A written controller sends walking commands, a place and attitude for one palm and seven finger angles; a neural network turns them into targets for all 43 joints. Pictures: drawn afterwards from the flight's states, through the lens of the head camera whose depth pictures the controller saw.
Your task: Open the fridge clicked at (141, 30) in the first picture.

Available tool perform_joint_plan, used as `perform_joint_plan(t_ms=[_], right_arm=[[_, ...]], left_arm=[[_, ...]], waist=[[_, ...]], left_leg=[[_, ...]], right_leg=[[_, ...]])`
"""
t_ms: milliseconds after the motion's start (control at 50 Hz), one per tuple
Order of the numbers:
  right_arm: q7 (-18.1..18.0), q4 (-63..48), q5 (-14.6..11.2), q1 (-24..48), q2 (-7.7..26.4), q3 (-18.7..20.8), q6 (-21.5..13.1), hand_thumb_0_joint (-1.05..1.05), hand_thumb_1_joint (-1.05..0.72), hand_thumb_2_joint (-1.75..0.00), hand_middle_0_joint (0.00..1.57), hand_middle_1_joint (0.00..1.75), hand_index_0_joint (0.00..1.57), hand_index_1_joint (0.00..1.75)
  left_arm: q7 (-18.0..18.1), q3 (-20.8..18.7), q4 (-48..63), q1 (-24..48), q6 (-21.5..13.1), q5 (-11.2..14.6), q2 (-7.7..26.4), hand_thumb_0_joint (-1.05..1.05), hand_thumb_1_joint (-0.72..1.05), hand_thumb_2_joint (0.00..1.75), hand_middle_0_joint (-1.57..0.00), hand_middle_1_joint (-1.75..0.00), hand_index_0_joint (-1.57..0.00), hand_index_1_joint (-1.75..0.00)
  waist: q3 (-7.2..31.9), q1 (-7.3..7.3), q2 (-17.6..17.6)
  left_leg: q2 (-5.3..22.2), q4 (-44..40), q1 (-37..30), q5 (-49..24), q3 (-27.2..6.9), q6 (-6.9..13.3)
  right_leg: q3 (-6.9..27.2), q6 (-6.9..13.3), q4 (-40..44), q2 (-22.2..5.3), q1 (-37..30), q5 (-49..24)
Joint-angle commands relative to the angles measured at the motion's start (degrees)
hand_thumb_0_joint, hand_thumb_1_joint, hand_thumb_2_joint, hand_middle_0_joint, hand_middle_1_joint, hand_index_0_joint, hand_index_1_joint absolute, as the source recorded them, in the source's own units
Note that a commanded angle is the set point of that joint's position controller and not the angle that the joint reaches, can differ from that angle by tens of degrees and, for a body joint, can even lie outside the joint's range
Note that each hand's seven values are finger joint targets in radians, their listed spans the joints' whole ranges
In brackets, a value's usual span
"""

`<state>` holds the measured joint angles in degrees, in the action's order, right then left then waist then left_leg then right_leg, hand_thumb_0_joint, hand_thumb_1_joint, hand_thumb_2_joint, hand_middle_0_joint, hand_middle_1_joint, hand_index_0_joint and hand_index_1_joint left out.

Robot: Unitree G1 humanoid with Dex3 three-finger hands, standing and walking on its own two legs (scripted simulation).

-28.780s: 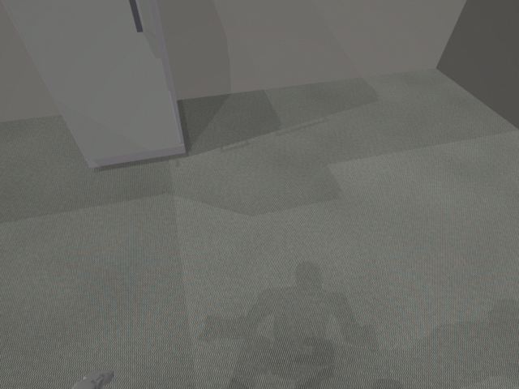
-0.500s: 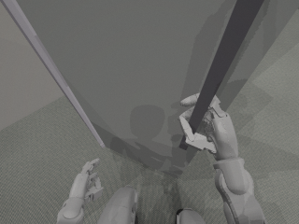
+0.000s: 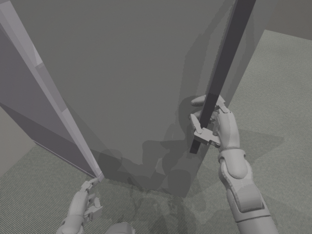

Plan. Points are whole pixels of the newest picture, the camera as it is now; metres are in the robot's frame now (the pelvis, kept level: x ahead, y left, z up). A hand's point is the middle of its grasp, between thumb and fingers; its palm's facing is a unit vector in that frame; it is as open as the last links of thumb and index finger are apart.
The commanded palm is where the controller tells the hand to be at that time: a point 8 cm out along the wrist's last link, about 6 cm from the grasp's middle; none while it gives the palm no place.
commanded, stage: stop walking and hold the door back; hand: right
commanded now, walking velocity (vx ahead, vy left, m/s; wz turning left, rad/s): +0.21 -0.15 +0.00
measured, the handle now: (211, 93) +0.37 -0.09 +0.19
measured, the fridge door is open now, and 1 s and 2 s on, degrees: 75 69 67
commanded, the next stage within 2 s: loosen the grip on the handle in 0.86 s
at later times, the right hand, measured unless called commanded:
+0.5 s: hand (199, 113) +0.37 -0.08 +0.12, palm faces +0.06 +0.98 -0.18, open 5.8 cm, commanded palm +0.35 -0.14 +0.11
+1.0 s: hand (200, 114) +0.37 -0.09 +0.12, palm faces -0.07 +0.98 -0.19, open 6.0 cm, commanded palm +0.34 -0.14 +0.11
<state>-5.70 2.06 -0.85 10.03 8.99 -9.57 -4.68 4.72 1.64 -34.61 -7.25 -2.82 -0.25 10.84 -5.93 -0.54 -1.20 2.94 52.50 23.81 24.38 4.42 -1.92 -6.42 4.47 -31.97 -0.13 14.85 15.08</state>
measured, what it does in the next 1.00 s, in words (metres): steps on the spot: left foot, then right foot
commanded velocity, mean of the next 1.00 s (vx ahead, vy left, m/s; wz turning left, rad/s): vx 0.08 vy -0.06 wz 0.00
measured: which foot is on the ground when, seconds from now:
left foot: up 0.00-0.14, down 0.16-1.00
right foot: down 0.00-0.16, up 0.18-0.52, down 0.54-1.00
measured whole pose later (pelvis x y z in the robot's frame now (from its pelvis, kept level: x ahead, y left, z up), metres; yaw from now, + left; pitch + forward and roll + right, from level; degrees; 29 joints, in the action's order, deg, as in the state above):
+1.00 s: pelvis -0.05 +0.00 +0.00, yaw +1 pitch +0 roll -1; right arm -0.7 37.4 1.1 37.7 8.8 2.2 -8.7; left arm 4.5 1.1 -39.7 -8.3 -5.6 -0.1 12.5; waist -5.5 0.5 -0.4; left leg 2.7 34.8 17.9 16.3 4.5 0.7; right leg -4.2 -1.0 -33.1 -2.0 15.4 14.1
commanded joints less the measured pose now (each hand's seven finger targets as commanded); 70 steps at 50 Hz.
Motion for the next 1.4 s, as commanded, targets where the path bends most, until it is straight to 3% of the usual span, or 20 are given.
perform_joint_plan(t_ms=[0,100,140,180,240,460,520,560,620,700,740,800,920,940,960,1000,1060,1140,1280,1380], right_arm=[[-0.73,-4.76,-0.05,27.9,1.91,4.88,-2.48,0.0,-0.9,-0.9,0.45,1.4,0.45,1.4],[-0.73,9.87,-0.81,38.36,4.87,7.23,-1.51,0.0,-0.9,-0.9,0.45,1.4,0.45,1.4],[-0.71,13.75,-1.04,39.41,10.7,11.93,-2.22,0.0,-0.9,-0.9,0.45,1.4,0.45,1.4],[-0.72,18.79,-1.18,39.95,12.06,14.12,-3.03,0.0,-0.9,-0.9,0.45,1.4,0.45,1.4],[-0.14,25.25,-1.52,48.41,13.42,15.85,-5.56,0.0,-0.9,-0.9,0.45,1.4,0.45,1.4],[0.67,29.85,-1.21,52.22,13.69,18.79,-8.84,0.0,-0.9,-0.9,0.45,1.4,0.45,1.4],[1.92,21.17,-2.0,51.45,6.53,13.92,-10.12,0.0,-0.9,-0.9,0.45,1.4,0.45,1.4],[3.07,19.26,-2.1,48.69,4.61,12.18,-9.9,0.0,-0.9,-0.9,0.45,1.4,0.45,1.4],[3.07,11.77,-1.43,50.53,5.55,10.99,-10.65,0.0,-0.9,-0.9,0.45,1.4,0.45,1.4],[2.09,13.59,-0.77,45.12,12.02,15.44,-8.82,0.0,-0.9,-0.9,0.45,1.4,0.45,1.4],[1.29,15.33,-0.43,45.56,14.71,17.51,-8.2,0.0,-0.9,-0.9,0.45,1.4,0.45,1.4],[1.81,20.89,-1.67,47.8,11.33,15.47,-6.08,0.0,-0.9,-0.9,0.45,1.4,0.45,1.4],[1.6,23.18,-0.63,44.79,11.24,17.13,-8.07,0.0,-0.9,-0.9,0.45,1.4,0.45,1.4],[1.78,13.51,5.4,75.39,32.45,30.25,-8.7,0.0,-0.9,-0.9,0.45,1.4,0.45,1.4],[3.66,36.73,5.35,65.44,18.6,21.23,-3.65,0.0,-0.78,-0.84,0.45,1.4,0.45,1.4],[5.32,36.24,0.76,44.39,3.44,15.01,-1.62,0.0,-0.54,-0.73,0.45,1.4,0.45,1.4],[4.19,24.94,-2.19,53.39,7.19,17.33,-5.14,0.0,-0.17,-0.55,0.45,1.4,0.45,1.4],[0.73,31.61,2.46,51.58,5.32,14.33,-9.84,0.0,0.31,-0.32,0.45,1.4,0.45,1.4],[-1.12,37.19,3.44,62.83,8.55,13.12,-13.21,0.0,0.55,-0.2,0.36,1.28,0.36,1.28],[-1.18,37.74,0.66,64.03,15.44,19.04,-14.25,0.0,0.55,-0.2,0.29,1.2,0.29,1.2]], left_arm=[[0.04,-2.3,5.95,0.41,-0.76,1.26,7.66,0.0,0.9,0.9,-0.2,-0.3,-0.2,-0.3],[0.98,-1.79,4.21,0.52,0.1,1.01,7.48,0.0,0.9,0.9,-0.2,-0.3,-0.2,-0.3],[1.23,-2.35,4.56,2.03,0.39,0.33,6.31,0.0,0.9,0.9,-0.2,-0.3,-0.2,-0.3],[0.94,-2.37,2.08,0.0,-0.76,0.04,7.09,0.0,0.9,0.9,-0.2,-0.3,-0.2,-0.3],[0.91,-2.88,-0.06,-1.34,-0.52,0.82,8.16,0.0,0.9,0.9,-0.2,-0.3,-0.2,-0.3],[1.19,-4.86,-0.85,-3.96,-2.86,0.49,9.0,0.0,0.9,0.9,-0.2,-0.3,-0.2,-0.3],[0.61,-5.8,1.45,-3.56,-3.41,0.91,12.12,0.0,0.9,0.9,-0.2,-0.3,-0.2,-0.3],[-0.46,-5.24,2.23,-4.4,-3.48,1.32,10.43,0.0,0.9,0.9,-0.2,-0.3,-0.2,-0.3],[-0.78,-4.19,1.27,-3.44,-4.51,1.04,10.02,0.0,0.9,0.9,-0.2,-0.3,-0.2,-0.3],[-0.4,-3.99,1.48,-4.21,-4.0,1.36,10.67,0.0,0.9,0.9,-0.2,-0.3,-0.2,-0.3],[0.33,-3.36,2.23,-3.8,-3.4,1.32,8.31,0.0,0.9,0.9,-0.2,-0.3,-0.2,-0.3],[0.33,-3.14,1.31,-2.52,-3.72,1.57,8.33,0.0,0.9,0.9,-0.2,-0.3,-0.2,-0.3],[1.73,-1.66,0.81,-1.79,-2.53,0.21,7.47,0.0,0.9,0.9,-0.2,-0.3,-0.2,-0.3],[-0.05,-6.82,3.73,0.25,-5.84,0.33,7.93,0.0,0.9,0.9,-0.2,-0.3,-0.2,-0.3],[-0.54,-4.08,0.7,-3.55,-10.05,-0.02,9.51,0.0,0.9,0.9,-0.2,-0.3,-0.2,-0.3],[-2.63,-5.08,-1.07,-10.44,-8.64,2.09,10.4,0.0,0.9,0.9,-0.2,-0.3,-0.2,-0.3],[-4.33,-4.56,0.29,-8.12,-7.33,0.48,10.62,0.0,0.9,0.9,-0.2,-0.3,-0.2,-0.3],[-5.93,-5.19,2.42,-8.86,-6.34,1.28,11.1,0.0,0.9,0.9,-0.2,-0.3,-0.2,-0.3],[-5.09,-4.1,2.62,-9.84,-7.2,1.89,11.84,0.0,0.9,0.9,-0.2,-0.3,-0.2,-0.3],[-3.92,-3.56,2.41,-11.07,-7.65,1.59,12.25,0.0,0.9,0.9,-0.2,-0.3,-0.2,-0.3]], waist=[[14.38,0.86,-2.37],[14.79,-0.02,-2.97],[9.41,-2.01,18.81],[14.21,-0.98,9.94],[14.43,-0.14,15.12],[17.52,0.45,16.8],[23.36,1.27,-9.21],[21.84,0.9,-6.37],[23.1,2.25,-11.82],[22.82,0.99,-3.14],[22.41,1.51,10.72],[18.59,-0.34,16.8],[21.01,0.11,11.54],[20.93,-2.77,20.26],[38.75,5.52,13.96],[33.89,2.36,3.54],[33.15,1.53,-16.53],[22.27,4.64,9.32],[22.62,5.92,-1.34],[26.9,5.33,5.68]], left_leg=[[0.11,-2.66,-4.71,-2.03,-0.5,-1.07],[0.41,-26.88,-20.94,1.47,0.43,1.82],[21.53,-41.59,-20.2,3.9,-35.56,12.14],[22.17,-37.16,-23.34,-14.84,-30.0,11.42],[16.78,-30.29,-25.42,-30.45,-14.89,7.69],[11.77,-28.18,-14.83,-14.19,-7.43,6.6],[0.96,-8.69,-2.62,-7.02,1.33,1.03],[-2.02,-1.41,4.7,7.77,-0.66,0.93],[-1.04,-7.31,0.63,1.27,-1.43,1.43],[0.71,-26.55,-17.5,-18.35,-2.11,1.69],[13.91,-27.75,-24.83,-40.11,-18.98,7.93],[17.6,-29.44,-24.07,-43.22,-21.3,11.35],[9.12,-23.76,-20.54,-36.87,-7.44,6.43],[4.18,-22.23,-26.72,-53.31,-10.74,3.97],[-2.62,-12.67,-19.23,-57.49,-4.15,4.69],[-2.77,-14.85,-3.4,-28.74,0.31,2.98],[-1.16,-19.65,-0.94,-27.94,-2.06,3.71],[-3.0,-19.62,-0.62,-21.81,-0.94,3.15],[-2.72,-20.23,3.86,-5.28,-3.05,3.6],[-2.69,-22.77,-2.93,-1.68,-4.82,2.68]], right_leg=[[12.3,5.59,14.3,-14.64,-2.02,2.41],[7.36,0.06,4.75,-7.41,9.16,20.28],[4.53,-5.06,-23.76,0.85,24.55,15.62],[10.97,-6.43,-34.63,-1.09,24.06,8.61],[9.0,-6.87,-34.4,-1.59,23.73,4.6],[-4.2,-5.53,2.38,0.3,-3.11,-1.17],[14.13,0.33,8.68,-14.78,-17.9,-15.68],[19.45,7.54,7.99,-20.95,-21.3,-35.74],[13.09,5.88,3.3,-18.32,-18.69,-37.89],[3.6,-1.03,-3.31,-11.88,-6.88,-18.51],[0.41,-5.4,-11.69,-3.59,6.24,4.68],[8.15,-5.98,-23.05,-2.57,11.62,14.97],[2.08,-5.58,3.38,-0.66,-1.64,-3.39],[-2.25,-5.55,3.76,-1.15,1.95,-12.22],[3.49,-2.15,5.49,2.5,-3.8,-33.44],[6.4,-4.75,5.19,-1.38,-15.4,-35.88],[6.28,-7.72,-1.31,-2.34,-19.11,-41.35],[6.08,-4.33,0.23,-2.66,-0.93,-17.51],[6.58,-3.95,3.36,-0.48,3.92,12.0],[4.81,-3.15,2.8,0.27,8.03,11.88]])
